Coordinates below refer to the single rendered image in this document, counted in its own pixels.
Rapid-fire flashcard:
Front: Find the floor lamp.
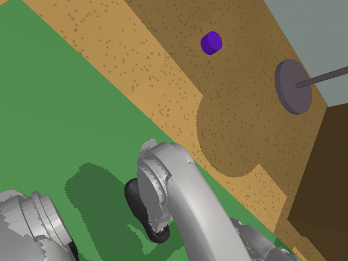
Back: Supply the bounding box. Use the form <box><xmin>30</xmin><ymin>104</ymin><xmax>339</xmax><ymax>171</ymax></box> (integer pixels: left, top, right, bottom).
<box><xmin>275</xmin><ymin>59</ymin><xmax>348</xmax><ymax>115</ymax></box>

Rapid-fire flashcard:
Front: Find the sofa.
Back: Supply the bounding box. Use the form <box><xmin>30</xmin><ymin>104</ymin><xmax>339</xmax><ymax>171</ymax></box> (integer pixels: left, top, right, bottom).
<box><xmin>287</xmin><ymin>103</ymin><xmax>348</xmax><ymax>261</ymax></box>

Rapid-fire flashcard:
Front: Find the right robot arm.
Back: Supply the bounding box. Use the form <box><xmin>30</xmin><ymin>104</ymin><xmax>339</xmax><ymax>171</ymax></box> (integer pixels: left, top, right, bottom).
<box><xmin>265</xmin><ymin>247</ymin><xmax>300</xmax><ymax>261</ymax></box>

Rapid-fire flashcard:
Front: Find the right robot foot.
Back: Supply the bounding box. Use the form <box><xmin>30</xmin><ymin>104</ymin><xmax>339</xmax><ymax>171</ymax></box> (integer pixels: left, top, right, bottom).
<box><xmin>125</xmin><ymin>178</ymin><xmax>170</xmax><ymax>244</ymax></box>

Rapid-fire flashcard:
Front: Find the right robot hand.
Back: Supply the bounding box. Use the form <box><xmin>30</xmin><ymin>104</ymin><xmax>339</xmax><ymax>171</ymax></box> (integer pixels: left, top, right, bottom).
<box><xmin>230</xmin><ymin>217</ymin><xmax>276</xmax><ymax>261</ymax></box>

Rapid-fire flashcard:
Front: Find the left robot foot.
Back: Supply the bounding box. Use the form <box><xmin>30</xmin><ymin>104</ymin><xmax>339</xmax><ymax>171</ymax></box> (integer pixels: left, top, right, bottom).
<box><xmin>68</xmin><ymin>237</ymin><xmax>79</xmax><ymax>261</ymax></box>

